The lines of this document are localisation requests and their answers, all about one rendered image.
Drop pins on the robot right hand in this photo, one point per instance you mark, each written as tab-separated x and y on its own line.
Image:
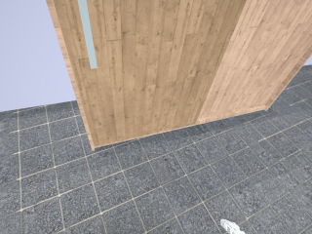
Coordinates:
231	227

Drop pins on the handle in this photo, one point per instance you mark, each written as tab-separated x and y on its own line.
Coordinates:
85	19

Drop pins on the wardrobe door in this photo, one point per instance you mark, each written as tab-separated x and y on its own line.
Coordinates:
269	39
156	61

